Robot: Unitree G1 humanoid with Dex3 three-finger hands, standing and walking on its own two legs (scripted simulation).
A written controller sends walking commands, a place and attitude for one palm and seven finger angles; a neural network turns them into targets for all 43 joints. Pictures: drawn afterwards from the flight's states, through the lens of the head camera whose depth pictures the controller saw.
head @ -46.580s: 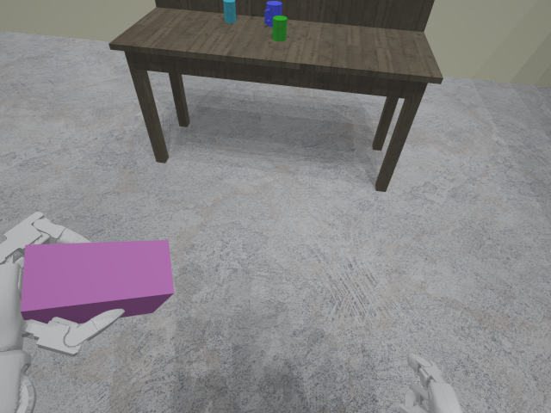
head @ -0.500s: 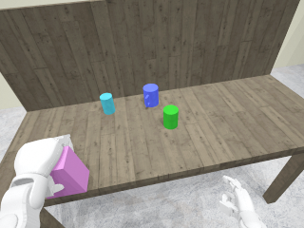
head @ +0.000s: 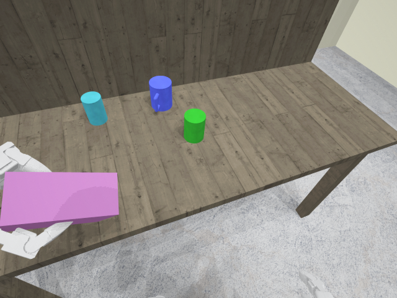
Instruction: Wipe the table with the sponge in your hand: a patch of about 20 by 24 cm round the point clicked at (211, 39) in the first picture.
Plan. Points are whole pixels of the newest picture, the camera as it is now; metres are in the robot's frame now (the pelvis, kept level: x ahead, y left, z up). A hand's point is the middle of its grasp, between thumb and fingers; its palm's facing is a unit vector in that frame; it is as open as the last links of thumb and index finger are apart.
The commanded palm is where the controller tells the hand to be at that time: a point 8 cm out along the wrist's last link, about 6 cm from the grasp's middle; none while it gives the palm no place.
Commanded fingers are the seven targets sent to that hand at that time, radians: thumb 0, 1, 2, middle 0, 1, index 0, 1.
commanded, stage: step back with the hand held close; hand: left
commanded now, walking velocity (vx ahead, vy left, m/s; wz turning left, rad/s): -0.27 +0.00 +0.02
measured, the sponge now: (77, 200) +0.23 +0.20 +0.14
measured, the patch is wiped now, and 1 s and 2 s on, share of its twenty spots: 1.00 1.00 1.00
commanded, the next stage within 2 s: stop stepping back and stand still in 1.08 s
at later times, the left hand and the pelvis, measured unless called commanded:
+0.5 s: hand (15, 230) +0.17 +0.24 +0.18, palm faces +0.44 -0.81 -0.40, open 9.7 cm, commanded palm +0.11 +0.27 +0.19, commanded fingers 0.00 0.10 1.30 -1.20 -1.60 -1.20 -1.60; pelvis -0.04 -0.01 +0.00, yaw +2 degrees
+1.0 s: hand out of the picture +0.05 +0.19 +0.19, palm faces +0.39 -0.82 -0.43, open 9.7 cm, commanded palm -0.01 +0.24 +0.19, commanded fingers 0.00 0.10 1.30 -1.20 -1.60 -1.20 -1.60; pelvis -0.15 -0.05 +0.00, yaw +3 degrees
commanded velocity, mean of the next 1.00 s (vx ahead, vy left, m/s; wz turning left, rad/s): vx -0.36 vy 0.00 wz -0.02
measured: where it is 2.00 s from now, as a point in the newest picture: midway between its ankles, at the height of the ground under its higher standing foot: outside the picture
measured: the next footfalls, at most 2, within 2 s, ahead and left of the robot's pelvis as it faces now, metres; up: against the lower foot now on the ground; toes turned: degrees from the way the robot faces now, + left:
left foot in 0.70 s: -0.03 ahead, +0.13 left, +0.00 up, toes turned +5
right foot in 0.94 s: -0.05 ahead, -0.14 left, +0.00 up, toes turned +3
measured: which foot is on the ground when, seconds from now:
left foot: down 0.00-0.52, up 0.54-0.68, down 0.70-0.96, up 0.98-1.00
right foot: down 0.00-0.70, up 0.72-0.92, down 0.94-1.00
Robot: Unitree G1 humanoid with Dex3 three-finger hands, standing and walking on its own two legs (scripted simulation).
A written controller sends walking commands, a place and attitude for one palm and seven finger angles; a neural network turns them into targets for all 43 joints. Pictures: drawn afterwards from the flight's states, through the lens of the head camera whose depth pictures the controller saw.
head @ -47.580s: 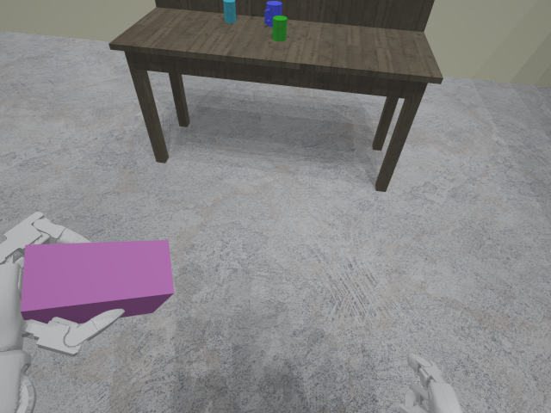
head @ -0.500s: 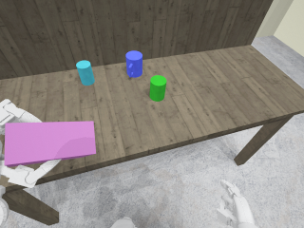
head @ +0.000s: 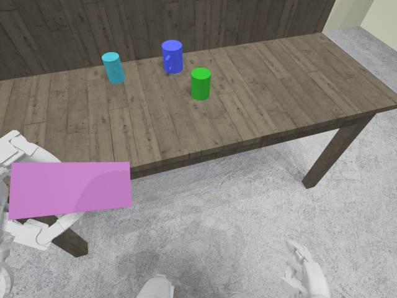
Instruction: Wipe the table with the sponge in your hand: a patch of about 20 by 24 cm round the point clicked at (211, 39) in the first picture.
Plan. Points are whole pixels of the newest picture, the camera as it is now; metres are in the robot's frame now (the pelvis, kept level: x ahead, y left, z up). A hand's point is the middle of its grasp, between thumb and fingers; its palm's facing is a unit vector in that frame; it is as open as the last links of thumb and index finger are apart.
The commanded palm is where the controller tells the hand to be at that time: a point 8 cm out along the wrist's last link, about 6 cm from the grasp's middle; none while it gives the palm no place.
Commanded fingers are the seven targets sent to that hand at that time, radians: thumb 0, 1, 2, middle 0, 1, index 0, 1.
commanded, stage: step back with the hand held close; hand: left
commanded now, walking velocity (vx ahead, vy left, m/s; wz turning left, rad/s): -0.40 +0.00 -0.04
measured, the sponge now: (90, 189) +0.24 +0.18 +0.16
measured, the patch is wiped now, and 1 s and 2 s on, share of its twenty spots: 1.00 1.00 1.00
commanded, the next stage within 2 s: stop stepping back and stand still in 0.08 s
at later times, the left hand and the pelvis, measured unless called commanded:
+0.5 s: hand out of the picture +0.04 +0.19 +0.18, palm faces +0.41 -0.84 -0.36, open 9.7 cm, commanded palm -0.02 +0.24 +0.20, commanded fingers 0.00 0.10 1.30 -1.20 -1.60 -1.20 -1.60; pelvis -0.17 -0.04 -0.01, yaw +2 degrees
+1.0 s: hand out of the picture -0.06 +0.14 +0.18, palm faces +0.39 -0.84 -0.38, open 9.7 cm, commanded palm -0.12 +0.19 +0.20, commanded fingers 0.00 0.10 1.30 -1.20 -1.60 -1.20 -1.60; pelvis -0.27 -0.10 +0.00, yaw +2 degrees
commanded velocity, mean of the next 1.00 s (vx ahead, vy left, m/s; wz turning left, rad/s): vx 0.18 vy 0.07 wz -0.01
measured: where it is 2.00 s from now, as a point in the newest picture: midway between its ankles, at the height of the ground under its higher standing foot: outside the picture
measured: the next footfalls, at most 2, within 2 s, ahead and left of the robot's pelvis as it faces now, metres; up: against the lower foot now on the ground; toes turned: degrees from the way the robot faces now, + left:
left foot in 0.20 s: -0.07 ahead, +0.15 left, +0.00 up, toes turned +3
right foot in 0.42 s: -0.08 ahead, -0.12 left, +0.00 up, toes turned +0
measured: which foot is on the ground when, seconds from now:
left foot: up 0.00-0.18, down 0.20-0.44, up 0.46-0.64, down 0.66-1.00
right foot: down 0.00-0.22, up 0.24-0.40, down 0.42-0.66, up 0.68-0.88, down 0.90-1.00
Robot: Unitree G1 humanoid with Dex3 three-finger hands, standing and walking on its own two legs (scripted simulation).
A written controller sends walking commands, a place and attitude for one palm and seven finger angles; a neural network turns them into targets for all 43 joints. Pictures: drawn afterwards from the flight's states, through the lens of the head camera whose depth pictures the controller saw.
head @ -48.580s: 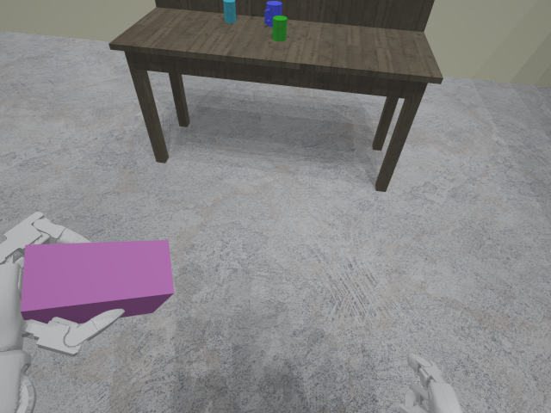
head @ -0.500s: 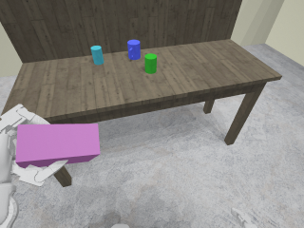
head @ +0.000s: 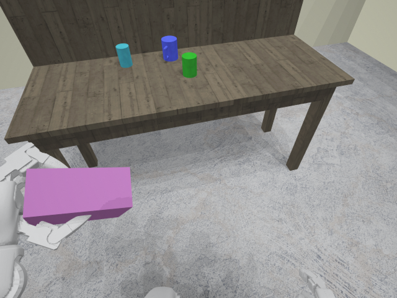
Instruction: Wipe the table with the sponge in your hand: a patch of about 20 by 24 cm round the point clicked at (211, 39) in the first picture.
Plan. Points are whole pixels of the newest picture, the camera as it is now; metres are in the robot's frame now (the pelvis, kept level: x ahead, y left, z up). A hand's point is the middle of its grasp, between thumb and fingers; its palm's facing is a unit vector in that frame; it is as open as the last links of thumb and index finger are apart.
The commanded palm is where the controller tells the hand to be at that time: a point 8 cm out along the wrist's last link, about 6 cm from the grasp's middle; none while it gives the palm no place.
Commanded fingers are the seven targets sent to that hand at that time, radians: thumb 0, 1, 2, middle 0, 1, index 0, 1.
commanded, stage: stop stepping back and stand still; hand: left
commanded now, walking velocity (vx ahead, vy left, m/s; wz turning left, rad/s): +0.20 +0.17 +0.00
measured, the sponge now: (96, 196) +0.23 +0.18 +0.15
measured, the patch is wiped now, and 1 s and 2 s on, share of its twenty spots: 1.00 1.00 1.00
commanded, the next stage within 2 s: stand and wait in 0.16 s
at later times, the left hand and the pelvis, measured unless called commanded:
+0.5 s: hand (63, 193) +0.21 +0.21 +0.19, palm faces +0.37 -0.84 -0.40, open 9.7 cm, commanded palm +0.17 +0.27 +0.20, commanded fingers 0.00 0.10 1.30 -1.20 -1.60 -1.20 -1.60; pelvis +0.01 -0.02 +0.01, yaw +1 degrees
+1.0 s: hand (46, 173) +0.26 +0.26 +0.18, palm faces +0.37 -0.85 -0.37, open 9.7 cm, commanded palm +0.20 +0.30 +0.20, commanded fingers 0.00 0.10 1.30 -1.20 -1.60 -1.20 -1.60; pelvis +0.04 +0.02 +0.02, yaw -1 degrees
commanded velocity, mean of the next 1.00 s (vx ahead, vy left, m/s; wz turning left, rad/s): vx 0.02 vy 0.01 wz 0.00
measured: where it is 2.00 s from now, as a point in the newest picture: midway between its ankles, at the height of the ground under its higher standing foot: outside the picture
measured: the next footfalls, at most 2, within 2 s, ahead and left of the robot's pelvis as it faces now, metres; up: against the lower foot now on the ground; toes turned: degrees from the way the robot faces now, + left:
none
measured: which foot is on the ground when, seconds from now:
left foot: down 0.00-1.00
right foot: down 0.00-1.00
